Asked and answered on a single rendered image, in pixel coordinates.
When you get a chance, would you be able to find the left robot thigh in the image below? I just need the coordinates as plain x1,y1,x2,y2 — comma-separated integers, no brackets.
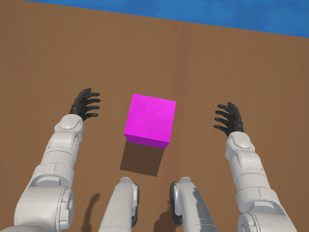
98,182,138,232

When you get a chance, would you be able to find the right robot thigh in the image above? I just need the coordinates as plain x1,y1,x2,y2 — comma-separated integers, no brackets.
174,182,219,232

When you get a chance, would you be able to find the robot right upper arm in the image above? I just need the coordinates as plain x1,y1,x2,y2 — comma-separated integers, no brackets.
238,211,296,232

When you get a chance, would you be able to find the robot right hand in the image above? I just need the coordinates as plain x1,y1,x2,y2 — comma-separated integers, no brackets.
213,102,244,138

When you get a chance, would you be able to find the robot thigh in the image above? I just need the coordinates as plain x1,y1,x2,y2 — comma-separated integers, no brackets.
174,182,219,232
98,182,138,232

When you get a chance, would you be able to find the carton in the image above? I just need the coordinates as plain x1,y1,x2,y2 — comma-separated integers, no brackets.
124,94,176,149

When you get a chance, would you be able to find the right robot forearm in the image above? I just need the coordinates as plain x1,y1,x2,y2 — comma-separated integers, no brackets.
225,131,297,232

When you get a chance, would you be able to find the left robot forearm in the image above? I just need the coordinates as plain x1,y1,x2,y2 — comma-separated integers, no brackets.
14,114,84,226

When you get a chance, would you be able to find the robot left upper arm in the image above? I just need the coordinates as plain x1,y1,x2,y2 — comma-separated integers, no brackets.
0,186,74,232

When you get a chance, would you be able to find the robot left hand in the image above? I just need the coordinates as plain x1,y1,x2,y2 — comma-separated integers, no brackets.
69,88,100,122

